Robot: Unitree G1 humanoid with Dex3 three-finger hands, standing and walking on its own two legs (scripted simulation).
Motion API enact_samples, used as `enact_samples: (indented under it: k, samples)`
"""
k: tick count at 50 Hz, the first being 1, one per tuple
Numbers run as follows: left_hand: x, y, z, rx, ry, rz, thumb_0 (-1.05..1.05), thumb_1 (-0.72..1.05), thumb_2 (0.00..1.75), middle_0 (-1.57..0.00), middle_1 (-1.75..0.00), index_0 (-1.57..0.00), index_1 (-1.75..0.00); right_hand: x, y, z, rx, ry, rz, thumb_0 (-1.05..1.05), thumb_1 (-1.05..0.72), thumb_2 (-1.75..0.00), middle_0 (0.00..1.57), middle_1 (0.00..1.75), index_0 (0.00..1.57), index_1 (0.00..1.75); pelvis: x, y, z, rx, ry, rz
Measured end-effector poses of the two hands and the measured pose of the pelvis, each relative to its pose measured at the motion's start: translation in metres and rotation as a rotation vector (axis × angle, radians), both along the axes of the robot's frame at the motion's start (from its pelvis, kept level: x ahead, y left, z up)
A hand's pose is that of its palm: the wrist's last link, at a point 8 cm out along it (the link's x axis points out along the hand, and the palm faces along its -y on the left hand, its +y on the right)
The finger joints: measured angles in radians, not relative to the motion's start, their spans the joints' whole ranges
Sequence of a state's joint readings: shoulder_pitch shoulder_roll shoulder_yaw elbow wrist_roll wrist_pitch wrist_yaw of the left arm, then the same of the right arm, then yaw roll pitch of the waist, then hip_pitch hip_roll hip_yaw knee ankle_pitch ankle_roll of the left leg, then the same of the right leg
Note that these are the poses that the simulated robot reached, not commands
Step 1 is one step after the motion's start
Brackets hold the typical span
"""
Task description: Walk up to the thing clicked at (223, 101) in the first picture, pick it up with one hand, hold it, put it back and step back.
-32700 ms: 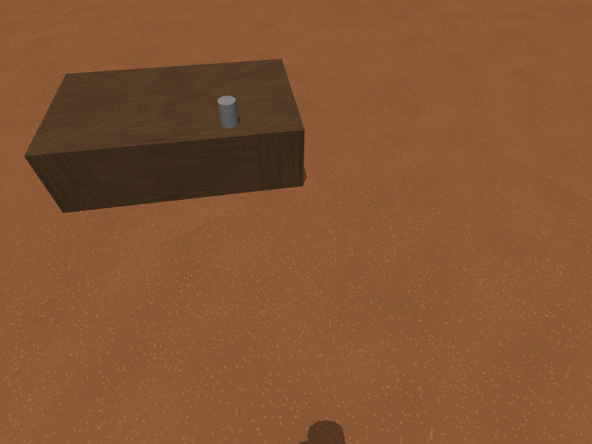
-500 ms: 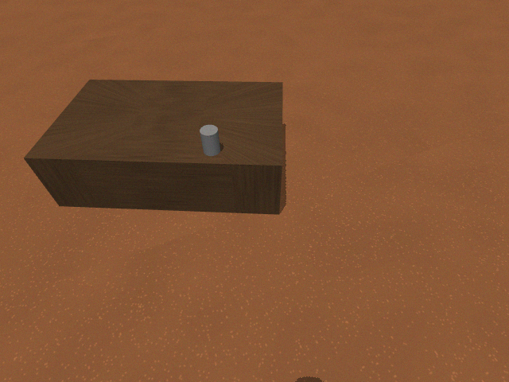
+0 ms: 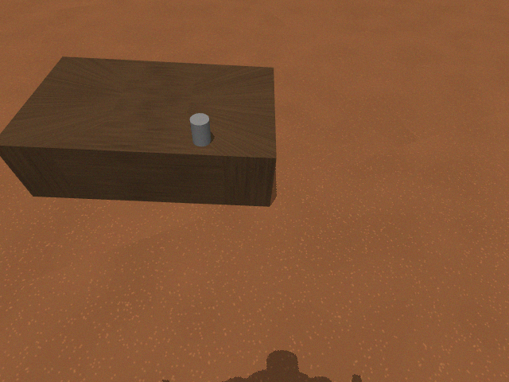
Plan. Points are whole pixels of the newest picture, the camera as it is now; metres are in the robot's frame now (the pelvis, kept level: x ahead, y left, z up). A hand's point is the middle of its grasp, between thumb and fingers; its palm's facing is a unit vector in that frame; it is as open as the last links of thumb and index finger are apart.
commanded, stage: step back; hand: left
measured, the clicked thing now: (200, 130) +1.08 +0.21 -0.38
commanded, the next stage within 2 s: stand in 0.32 s
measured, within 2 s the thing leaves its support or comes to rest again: neither
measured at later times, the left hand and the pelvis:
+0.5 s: hand out of the picture +0.12 +0.24 -0.14, palm faces -0.02 -0.94 -0.34, open 7.4 cm; pelvis +0.01 -0.01 +0.01, yaw +0 degrees
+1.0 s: hand out of the picture +0.05 +0.25 -0.14, palm faces -0.01 -0.94 -0.35, open 7.4 cm; pelvis -0.01 -0.01 +0.02, yaw +1 degrees
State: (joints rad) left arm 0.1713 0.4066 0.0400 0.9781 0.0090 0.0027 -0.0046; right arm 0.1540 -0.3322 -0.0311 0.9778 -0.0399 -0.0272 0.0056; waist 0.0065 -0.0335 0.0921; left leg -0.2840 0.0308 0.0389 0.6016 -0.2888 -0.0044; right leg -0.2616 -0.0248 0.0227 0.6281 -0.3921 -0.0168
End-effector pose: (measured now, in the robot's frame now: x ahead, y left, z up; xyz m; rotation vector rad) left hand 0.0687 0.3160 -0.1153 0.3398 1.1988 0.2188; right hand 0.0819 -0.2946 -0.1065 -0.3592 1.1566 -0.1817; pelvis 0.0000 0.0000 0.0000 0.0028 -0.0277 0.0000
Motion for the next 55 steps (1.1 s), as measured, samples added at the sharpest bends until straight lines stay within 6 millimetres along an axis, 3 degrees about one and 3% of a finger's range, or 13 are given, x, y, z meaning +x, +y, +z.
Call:
enact_samples:
  k: [11, 18, 29, 45, 55]
  samples:
    - [0.046, -0.018, 0.014, -0.005, -0.068, -0.027, 0.01, 0.91, 0.9, -0.2, -0.3, -0.2, -0.3, 0.026, -0.005, -0.005, 0.025, -0.015, -0.026, 0.01, -0.9, -0.9, 0.2, 0.3, 0.2, 0.3, 0.018, -0.003, 0.004, -0.003, 0.001, 0.001]
    - [0.057, -0.021, 0.016, -0.017, -0.088, -0.022, 0.0, 0.91, 0.9, -0.2, -0.3, -0.2, -0.3, 0.033, -0.008, 0.002, 0.017, -0.02, -0.024, 0.01, -0.9, -0.9, 0.2, 0.3, 0.2, 0.3, 0.018, -0.006, 0.008, -0.002, -0.009, 0.002]
    - [0.032, -0.031, 0.016, -0.042, -0.023, -0.022, 0.01, 0.91, 0.9, -0.2, -0.3, -0.2, -0.3, 0.02, -0.008, 0.008, 0.032, 0.001, -0.034, 0.01, -0.9, -0.9, 0.2, 0.3, 0.2, 0.3, 0.009, -0.006, 0.017, -0.004, -0.027, 0.006]
    - [-0.015, -0.023, 0.017, -0.025, 0.05, 0.018, 0.01, 0.91, 0.9, -0.2, -0.3, -0.2, -0.3, -0.015, -0.006, 0.002, 0.048, 0.066, -0.038, 0.01, -0.9, -0.9, 0.2, 0.3, 0.2, 0.3, -0.006, -0.007, 0.02, -0.003, -0.029, 0.013]
    - [-0.026, -0.022, 0.017, -0.021, 0.067, 0.027, 0.01, 0.91, 0.9, -0.2, -0.3, -0.2, -0.3, -0.023, -0.008, 0.001, 0.046, 0.088, -0.037, 0.01, -0.9, -0.9, 0.2, 0.3, 0.2, 0.3, -0.007, -0.008, 0.02, -0.003, -0.023, 0.018]
